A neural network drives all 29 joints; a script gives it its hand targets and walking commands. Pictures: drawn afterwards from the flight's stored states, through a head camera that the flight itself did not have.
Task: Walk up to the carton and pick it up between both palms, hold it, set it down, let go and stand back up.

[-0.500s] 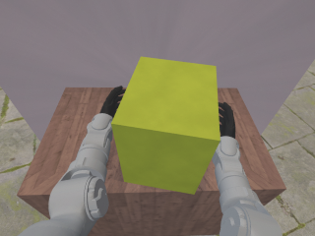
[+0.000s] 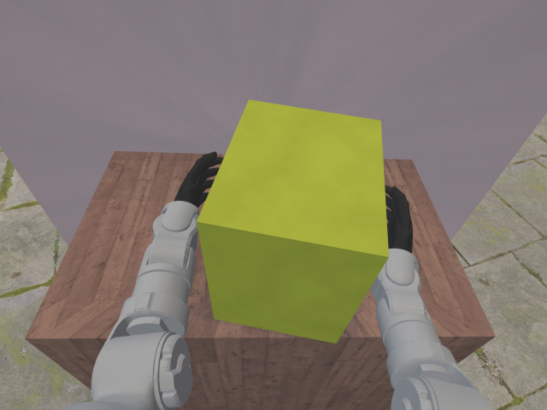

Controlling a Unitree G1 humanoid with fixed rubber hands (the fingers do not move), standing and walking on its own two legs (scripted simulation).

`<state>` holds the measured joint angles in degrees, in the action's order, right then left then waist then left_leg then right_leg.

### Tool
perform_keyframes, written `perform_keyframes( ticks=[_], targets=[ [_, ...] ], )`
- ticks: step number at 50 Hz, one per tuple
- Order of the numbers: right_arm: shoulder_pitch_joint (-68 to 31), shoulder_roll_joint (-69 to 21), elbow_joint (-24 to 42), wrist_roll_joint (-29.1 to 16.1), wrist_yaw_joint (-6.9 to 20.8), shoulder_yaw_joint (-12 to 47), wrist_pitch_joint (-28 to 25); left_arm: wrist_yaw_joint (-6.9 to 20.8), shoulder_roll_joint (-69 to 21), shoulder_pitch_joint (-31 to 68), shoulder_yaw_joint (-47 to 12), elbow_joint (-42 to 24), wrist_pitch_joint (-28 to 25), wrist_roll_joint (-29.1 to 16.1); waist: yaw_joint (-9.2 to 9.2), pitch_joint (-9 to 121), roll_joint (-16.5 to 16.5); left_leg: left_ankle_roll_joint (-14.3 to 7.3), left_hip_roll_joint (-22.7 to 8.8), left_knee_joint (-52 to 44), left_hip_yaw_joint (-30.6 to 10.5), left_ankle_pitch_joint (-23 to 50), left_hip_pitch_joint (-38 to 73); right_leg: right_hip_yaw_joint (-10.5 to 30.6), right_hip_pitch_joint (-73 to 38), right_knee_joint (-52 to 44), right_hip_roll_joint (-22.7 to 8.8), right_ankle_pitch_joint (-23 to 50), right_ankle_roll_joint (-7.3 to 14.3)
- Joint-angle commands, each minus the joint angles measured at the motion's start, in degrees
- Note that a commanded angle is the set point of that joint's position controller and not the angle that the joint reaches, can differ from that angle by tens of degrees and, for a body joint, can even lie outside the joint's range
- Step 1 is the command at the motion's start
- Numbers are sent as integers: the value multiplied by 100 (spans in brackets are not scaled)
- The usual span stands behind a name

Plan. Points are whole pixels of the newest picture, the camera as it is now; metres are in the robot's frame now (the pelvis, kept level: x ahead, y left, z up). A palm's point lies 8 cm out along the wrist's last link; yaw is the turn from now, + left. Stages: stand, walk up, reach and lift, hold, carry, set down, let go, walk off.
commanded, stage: reach and lift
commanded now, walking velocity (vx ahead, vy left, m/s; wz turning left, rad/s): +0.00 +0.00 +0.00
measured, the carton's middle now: (293, 224) +0.41 -0.05 +0.03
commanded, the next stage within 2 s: none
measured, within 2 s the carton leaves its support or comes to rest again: neither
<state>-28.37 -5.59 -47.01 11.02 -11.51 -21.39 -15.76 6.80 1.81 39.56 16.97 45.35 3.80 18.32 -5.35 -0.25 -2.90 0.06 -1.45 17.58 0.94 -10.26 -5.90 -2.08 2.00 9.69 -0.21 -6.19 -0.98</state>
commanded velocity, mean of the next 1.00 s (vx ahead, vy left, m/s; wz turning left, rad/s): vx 0.00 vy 0.00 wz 0.00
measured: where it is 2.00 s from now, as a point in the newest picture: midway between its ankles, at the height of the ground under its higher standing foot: outside the picture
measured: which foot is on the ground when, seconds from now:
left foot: down 0.00-1.00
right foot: down 0.00-1.00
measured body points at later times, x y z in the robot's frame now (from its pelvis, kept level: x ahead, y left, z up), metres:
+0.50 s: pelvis -0.03 -0.01 +0.00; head -0.04 +0.02 +0.45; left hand +0.40 +0.10 +0.14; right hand +0.33 -0.22 +0.11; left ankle -0.01 +0.11 -0.75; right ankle -0.01 -0.13 -0.75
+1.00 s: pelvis -0.01 +0.01 +0.00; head -0.04 +0.03 +0.45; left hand +0.38 +0.13 +0.17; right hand +0.35 -0.19 +0.14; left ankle -0.01 +0.11 -0.75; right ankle -0.01 -0.13 -0.75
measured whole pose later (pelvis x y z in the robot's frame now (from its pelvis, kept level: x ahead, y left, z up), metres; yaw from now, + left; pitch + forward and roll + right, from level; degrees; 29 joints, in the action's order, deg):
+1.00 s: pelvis -0.01 +0.01 +0.00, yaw +1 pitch -9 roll -1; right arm -31.9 1.4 -36.4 -4.2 -9.2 -9.1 -0.2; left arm 3.2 -1.1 35.9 13.6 17.2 28.6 17.9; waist -5.7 -4.3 -3.4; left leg -0.7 -0.5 17.2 1.4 -10.1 1.7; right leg -3.3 -4.7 11.8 -1.6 -7.5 -1.6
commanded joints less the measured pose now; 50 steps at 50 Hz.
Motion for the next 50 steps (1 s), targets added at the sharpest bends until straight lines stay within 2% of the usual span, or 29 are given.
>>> perform_keyframes(
  ticks=[1,3,5,8,10,12,13,14,16,19,20,21,25,28,29,33,35,38,40,44,48,50],
  targets=[
    [-3738,-2638,943,258,576,2469,-646,449,-3292,3190,-1992,-799,-323,-181,-181,2493,516,497,168,171,449,2821,1065,-509,-755,323,323,2536,-82],
    [-3796,-2523,991,142,556,2559,-580,423,-3300,3183,-2075,-900,-183,-214,-171,2426,513,454,163,99,452,2632,1025,-497,-716,283,307,2402,-68],
    [-3951,-2510,1167,-27,566,2734,-502,389,-3292,3231,-2056,-957,-108,-235,-43,2440,411,371,193,33,451,2348,852,-451,-798,285,266,2303,-86],
    [-4224,-2428,1472,-116,555,2785,-390,380,-3242,3324,-2049,-1028,56,-273,-66,2547,333,242,201,-134,444,1845,682,-416,-939,301,218,2142,-111],
    [-4427,-2501,1690,-193,561,2878,-275,365,-3280,3394,-2011,-1078,130,-291,-9,2628,225,157,206,-254,451,1506,477,-376,-1069,331,178,2032,-141],
    [-4607,-2553,1891,-259,563,2923,-225,355,-3305,3551,-2015,-1128,165,-326,-53,2763,131,99,223,-319,422,1337,376,-325,-1172,366,149,2067,-189],
    [-4675,-2553,1948,-316,587,2979,-140,346,-3295,3524,-1948,-1143,220,-291,26,2725,127,61,229,-373,436,1242,351,-323,-1161,359,145,1943,-199],
    [-4736,-2645,2085,-318,586,2992,-125,363,-3279,3684,-1955,-1241,185,-360,11,2886,43,34,225,-389,444,1190,286,-297,-1240,406,125,2006,-209],
    [-4998,-2709,2211,-481,635,3137,-3,322,-3321,3746,-2003,-1287,277,-400,104,2983,37,-9,234,-455,444,1091,201,-242,-1301,414,97,1927,-237],
    [-5097,-2643,2141,-531,693,3007,206,350,-3185,3800,-1791,-1156,414,-351,158,2731,-38,-105,251,-583,469,705,78,-188,-1269,358,65,1439,-243],
    [-5139,-2651,2269,-594,720,3082,255,358,-3179,3757,-1719,-1267,451,-355,284,2733,-142,-124,248,-605,495,738,130,-183,-1293,343,85,1385,-259],
    [-5161,-2655,2315,-610,740,3089,301,378,-3146,3702,-1681,-1275,507,-327,318,2693,-149,-155,255,-606,506,655,111,-161,-1316,364,70,1304,-252],
    [-5125,-2498,2054,-722,814,2895,540,403,-3049,3657,-1497,-1382,792,-184,361,2329,-79,-162,279,-644,563,494,302,-212,-1209,300,89,901,-250],
    [-4971,-2250,1848,-667,853,2631,655,459,-2919,3635,-1391,-1491,1013,-93,287,2080,16,-133,312,-626,621,399,469,-299,-1096,273,98,665,-221],
    [-5009,-2205,1868,-673,862,2592,693,468,-2943,3602,-1384,-1547,1105,-49,286,1919,43,-115,318,-619,637,427,561,-332,-1059,266,116,628,-224],
    [-5079,-1999,1745,-664,889,2396,716,462,-3134,3731,-1751,-1981,1291,-196,39,2048,325,81,286,-450,591,825,1064,-542,-769,275,214,611,-145],
    [-5099,-1943,1894,-749,886,2455,691,408,-3254,3796,-2105,-2332,1333,-403,-147,2302,487,202,281,-268,508,1270,1433,-602,-576,283,253,829,-123],
    [-4998,-1890,2100,-1010,844,2712,688,308,-3473,3596,-2603,-2882,1450,-624,-275,2661,720,425,225,38,344,2367,1979,-684,-449,307,350,1242,-100],
    [-4891,-1886,2201,-1162,797,2863,752,276,-3477,3548,-2773,-3167,1501,-719,-340,2628,746,494,218,177,266,2818,2136,-667,-505,307,376,1442,-88],
    [-4918,-1818,2494,-1332,752,3005,966,326,-3311,3182,-2672,-3288,1785,-637,-274,2022,529,438,238,149,285,2820,1990,-645,-725,283,378,1452,-139],
    [-5021,-1850,3045,-1733,759,3589,1211,245,-3280,2977,-2781,-4036,2127,-610,-34,2291,405,397,251,249,246,3371,2078,-601,-981,442,404,1989,-186],
    [-4992,-1832,3281,-1854,735,3776,1357,237,-3199,2791,-2729,-4130,2318,-591,6,2228,300,369,281,250,220,3332,2035,-575,-1031,459,405,2081,-204]
  ],
)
